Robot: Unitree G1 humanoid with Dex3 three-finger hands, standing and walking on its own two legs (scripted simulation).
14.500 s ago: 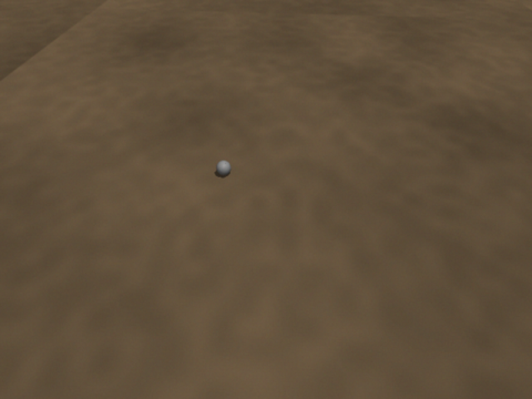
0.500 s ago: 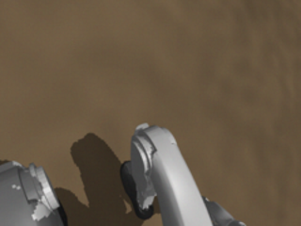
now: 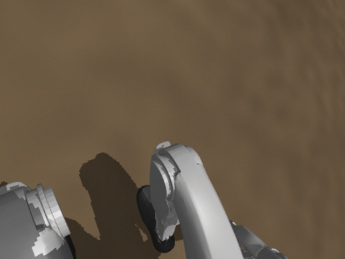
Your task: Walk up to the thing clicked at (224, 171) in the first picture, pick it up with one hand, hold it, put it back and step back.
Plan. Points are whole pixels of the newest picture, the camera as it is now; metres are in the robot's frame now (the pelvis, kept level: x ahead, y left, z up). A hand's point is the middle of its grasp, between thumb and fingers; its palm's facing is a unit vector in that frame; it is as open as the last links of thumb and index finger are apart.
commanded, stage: close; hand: left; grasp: from above
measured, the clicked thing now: out of the picture +0.44 +0.37 -0.25
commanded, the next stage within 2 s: settle in 0.72 s
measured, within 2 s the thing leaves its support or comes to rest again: leaves its support in 1.12 s
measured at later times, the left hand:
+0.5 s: hand out of the picture +0.42 +0.37 -0.22, palm faces -0.42 -0.17 -0.89, open 10.9 cm
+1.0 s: hand out of the picture +0.43 +0.37 -0.22, palm faces -0.42 -0.17 -0.89, open 10.7 cm
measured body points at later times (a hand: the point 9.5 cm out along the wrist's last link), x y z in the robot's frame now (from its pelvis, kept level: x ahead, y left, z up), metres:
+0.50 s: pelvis +0.00 +0.00 +0.00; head +0.26 +0.13 +0.34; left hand +0.44 +0.38 -0.17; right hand +0.08 -0.25 -0.06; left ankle +0.07 +0.13 -0.26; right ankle +0.11 -0.12 -0.26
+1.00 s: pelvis +0.00 +0.00 +0.00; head +0.26 +0.14 +0.34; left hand +0.45 +0.38 -0.17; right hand +0.08 -0.25 -0.06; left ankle +0.07 +0.13 -0.26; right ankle +0.11 -0.12 -0.26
